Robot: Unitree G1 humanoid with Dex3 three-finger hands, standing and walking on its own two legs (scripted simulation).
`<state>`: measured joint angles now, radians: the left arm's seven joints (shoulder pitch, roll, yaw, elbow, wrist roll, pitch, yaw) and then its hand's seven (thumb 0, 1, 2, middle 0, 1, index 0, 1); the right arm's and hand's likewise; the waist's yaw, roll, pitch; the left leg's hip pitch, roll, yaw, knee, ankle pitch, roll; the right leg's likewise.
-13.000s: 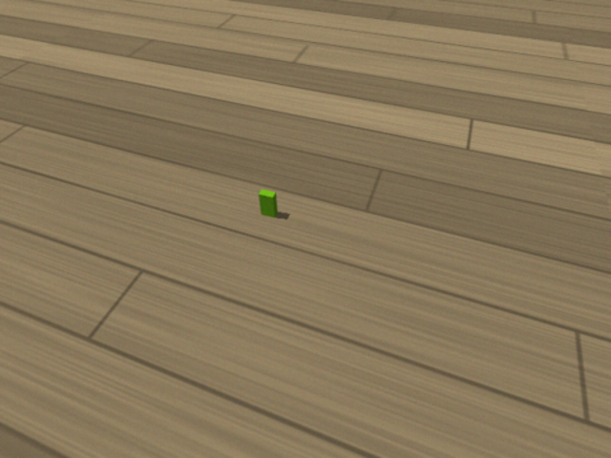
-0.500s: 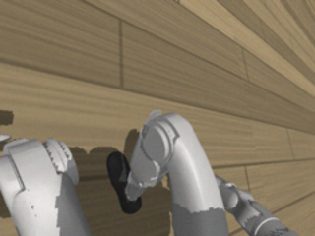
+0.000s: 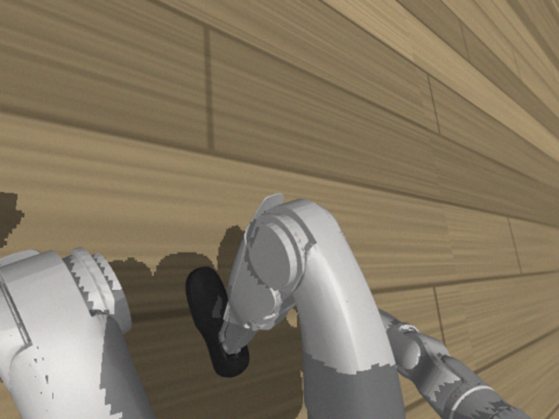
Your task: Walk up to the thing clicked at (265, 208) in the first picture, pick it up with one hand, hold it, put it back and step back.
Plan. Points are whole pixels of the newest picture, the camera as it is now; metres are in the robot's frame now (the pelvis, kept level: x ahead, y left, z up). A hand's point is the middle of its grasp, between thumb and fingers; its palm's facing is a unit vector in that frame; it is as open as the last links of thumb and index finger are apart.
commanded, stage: close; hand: left
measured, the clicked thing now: out of the picture +0.42 +0.27 -0.22
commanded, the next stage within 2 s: settle in 0.70 s
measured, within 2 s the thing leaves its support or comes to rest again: leaves its support in 0.96 s
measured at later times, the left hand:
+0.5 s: hand out of the picture +0.41 +0.27 -0.20, palm faces +0.35 -0.94 +0.00, open 9.2 cm
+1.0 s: hand out of the picture +0.42 +0.27 -0.19, palm faces +0.36 -0.93 +0.01, open 8.9 cm
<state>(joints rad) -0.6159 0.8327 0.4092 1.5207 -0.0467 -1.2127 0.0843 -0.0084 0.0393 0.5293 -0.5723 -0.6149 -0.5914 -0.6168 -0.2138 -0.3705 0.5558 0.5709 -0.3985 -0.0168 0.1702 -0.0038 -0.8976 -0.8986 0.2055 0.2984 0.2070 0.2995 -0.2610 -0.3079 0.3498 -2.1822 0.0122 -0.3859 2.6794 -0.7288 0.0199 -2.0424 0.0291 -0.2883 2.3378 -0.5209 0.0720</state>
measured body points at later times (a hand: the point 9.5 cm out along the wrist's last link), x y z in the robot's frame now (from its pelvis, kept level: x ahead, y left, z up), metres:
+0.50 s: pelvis +0.00 +0.00 +0.00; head +0.22 +0.21 +0.32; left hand +0.39 +0.32 -0.19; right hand +0.17 -0.23 -0.02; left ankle +0.08 +0.11 -0.25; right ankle +0.17 -0.12 -0.25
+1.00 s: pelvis +0.00 +0.00 +0.00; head +0.23 +0.21 +0.32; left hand +0.40 +0.32 -0.19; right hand +0.18 -0.24 -0.02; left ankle +0.08 +0.11 -0.25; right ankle +0.17 -0.12 -0.25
